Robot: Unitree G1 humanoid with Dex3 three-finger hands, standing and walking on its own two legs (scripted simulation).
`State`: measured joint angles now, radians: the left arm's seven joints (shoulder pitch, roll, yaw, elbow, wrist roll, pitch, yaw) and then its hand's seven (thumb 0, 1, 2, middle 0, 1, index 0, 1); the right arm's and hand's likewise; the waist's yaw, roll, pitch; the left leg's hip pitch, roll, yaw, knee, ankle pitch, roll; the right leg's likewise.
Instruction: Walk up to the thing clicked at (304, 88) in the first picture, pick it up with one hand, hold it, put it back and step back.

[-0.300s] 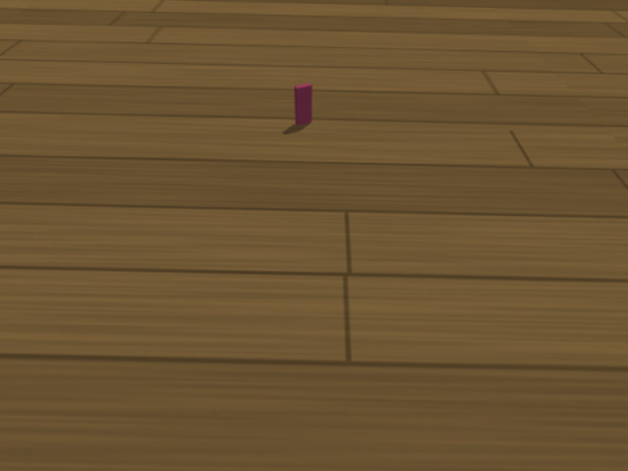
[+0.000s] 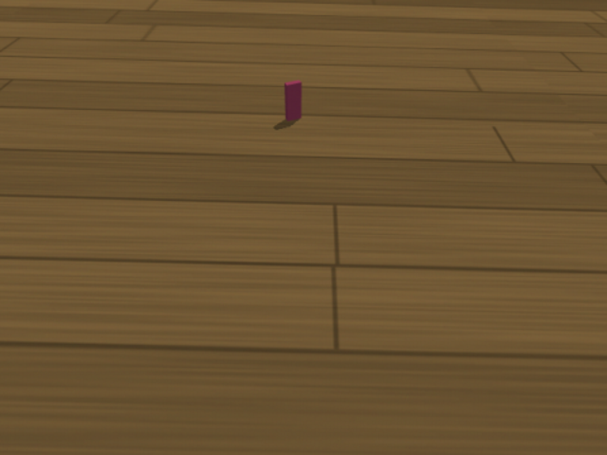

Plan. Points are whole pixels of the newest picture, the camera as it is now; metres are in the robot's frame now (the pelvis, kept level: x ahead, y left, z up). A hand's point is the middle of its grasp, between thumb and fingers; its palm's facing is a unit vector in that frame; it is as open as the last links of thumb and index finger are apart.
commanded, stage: stand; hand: left
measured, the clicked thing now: (293, 101) +2.19 +0.08 -0.66
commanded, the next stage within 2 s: walk up in 0.82 s
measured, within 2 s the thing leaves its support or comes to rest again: neither
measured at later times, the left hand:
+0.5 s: hand out of the picture +0.07 +0.25 -0.16, palm faces -0.03 -0.94 -0.34, open 7.4 cm
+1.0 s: hand out of the picture +0.08 +0.28 -0.15, palm faces +0.01 -0.94 -0.35, open 7.4 cm
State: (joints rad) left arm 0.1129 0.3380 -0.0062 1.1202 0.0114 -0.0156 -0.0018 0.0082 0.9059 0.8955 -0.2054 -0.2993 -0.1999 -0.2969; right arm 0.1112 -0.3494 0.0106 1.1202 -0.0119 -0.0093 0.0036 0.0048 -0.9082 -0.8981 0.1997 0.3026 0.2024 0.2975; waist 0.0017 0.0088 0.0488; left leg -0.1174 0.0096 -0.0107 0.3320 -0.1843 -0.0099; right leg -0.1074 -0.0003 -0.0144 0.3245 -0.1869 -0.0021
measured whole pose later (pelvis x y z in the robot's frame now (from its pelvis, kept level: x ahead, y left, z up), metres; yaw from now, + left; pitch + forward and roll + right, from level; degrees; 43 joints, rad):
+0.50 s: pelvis +0.00 +0.00 +0.00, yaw +0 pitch -2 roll +0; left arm 0.12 0.34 0.00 1.12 0.01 -0.01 0.00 0.01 0.91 0.90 -0.21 -0.30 -0.20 -0.30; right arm 0.11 -0.35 0.01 1.12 -0.01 -0.01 0.00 0.00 -0.91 -0.90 0.20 0.30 0.20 0.30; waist 0.00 0.01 0.05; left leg -0.10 0.00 -0.01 0.32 -0.18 -0.01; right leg -0.10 -0.01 -0.01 0.32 -0.19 0.00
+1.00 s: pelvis +0.03 +0.01 -0.01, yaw +0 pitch +0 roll -1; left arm 0.21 0.39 0.07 1.02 0.04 -0.06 -0.07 0.01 0.90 0.90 -0.21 -0.30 -0.20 -0.30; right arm 0.19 -0.42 -0.07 1.05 -0.04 -0.03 0.07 0.01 -0.91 -0.90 0.20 0.30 0.20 0.30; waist 0.03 0.03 -0.01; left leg -0.30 0.03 0.01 0.70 -0.45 0.02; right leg -0.17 0.01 -0.02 0.47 -0.31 -0.04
